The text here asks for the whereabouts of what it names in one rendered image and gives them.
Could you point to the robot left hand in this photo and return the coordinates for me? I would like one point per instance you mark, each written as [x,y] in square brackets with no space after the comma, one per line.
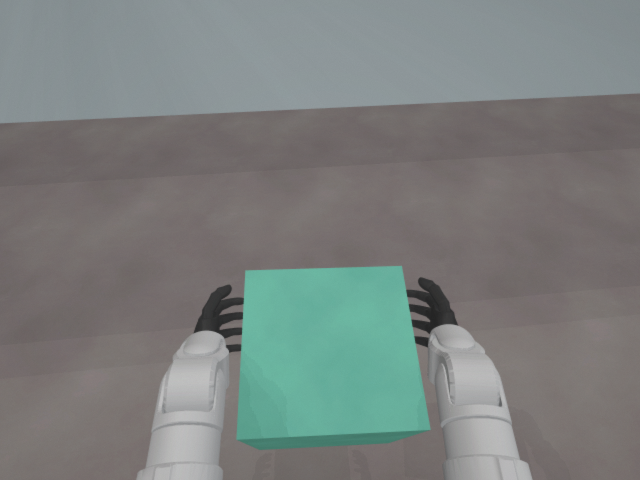
[210,320]

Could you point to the carton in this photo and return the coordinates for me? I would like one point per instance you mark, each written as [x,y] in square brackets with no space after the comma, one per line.
[328,358]

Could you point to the left robot forearm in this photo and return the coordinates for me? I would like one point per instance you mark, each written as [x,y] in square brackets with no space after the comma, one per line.
[189,414]

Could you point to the robot right hand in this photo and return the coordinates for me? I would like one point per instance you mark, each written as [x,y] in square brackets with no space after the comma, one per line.
[439,312]

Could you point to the right robot forearm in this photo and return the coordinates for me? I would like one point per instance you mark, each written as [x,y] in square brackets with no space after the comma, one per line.
[473,411]

